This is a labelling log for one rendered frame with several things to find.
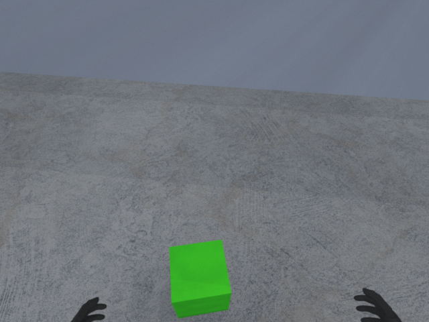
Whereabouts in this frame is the carton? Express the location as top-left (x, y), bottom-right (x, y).
top-left (170, 239), bottom-right (231, 318)

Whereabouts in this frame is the left robot hand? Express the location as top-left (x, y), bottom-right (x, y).
top-left (71, 297), bottom-right (107, 322)

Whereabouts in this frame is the right robot hand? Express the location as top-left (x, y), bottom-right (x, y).
top-left (354, 288), bottom-right (402, 322)

